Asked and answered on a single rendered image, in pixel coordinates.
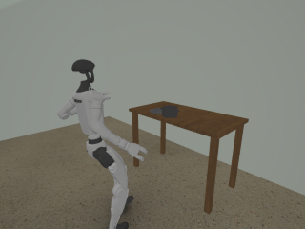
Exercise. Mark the robot head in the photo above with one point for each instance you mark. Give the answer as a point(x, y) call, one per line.
point(84, 67)

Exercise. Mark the robot left forearm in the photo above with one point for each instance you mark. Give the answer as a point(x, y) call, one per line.
point(72, 111)

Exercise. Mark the robot right hand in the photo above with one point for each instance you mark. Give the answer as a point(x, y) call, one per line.
point(134, 149)

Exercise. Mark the lid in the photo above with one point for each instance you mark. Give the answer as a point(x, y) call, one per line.
point(154, 111)

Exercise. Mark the robot right forearm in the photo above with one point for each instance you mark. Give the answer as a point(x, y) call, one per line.
point(106, 134)

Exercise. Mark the table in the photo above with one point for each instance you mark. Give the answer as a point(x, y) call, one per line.
point(212, 124)

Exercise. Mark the robot left upper arm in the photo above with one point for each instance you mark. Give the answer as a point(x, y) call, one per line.
point(63, 113)

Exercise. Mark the left robot foot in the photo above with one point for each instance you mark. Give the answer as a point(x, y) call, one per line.
point(129, 200)

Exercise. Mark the robot left hand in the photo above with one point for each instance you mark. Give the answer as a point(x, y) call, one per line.
point(105, 97)

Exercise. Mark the pot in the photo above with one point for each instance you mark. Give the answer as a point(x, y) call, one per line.
point(169, 111)

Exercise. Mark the robot right upper arm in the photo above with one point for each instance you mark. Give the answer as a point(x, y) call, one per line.
point(96, 99)

